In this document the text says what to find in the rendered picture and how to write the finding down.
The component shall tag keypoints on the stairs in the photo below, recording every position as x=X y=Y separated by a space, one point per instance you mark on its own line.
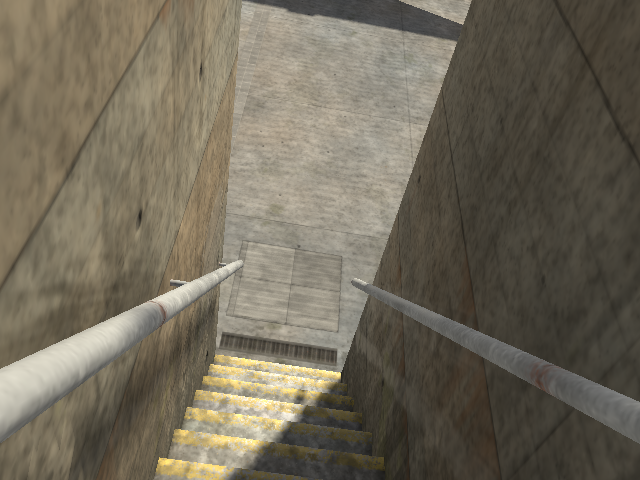
x=257 y=420

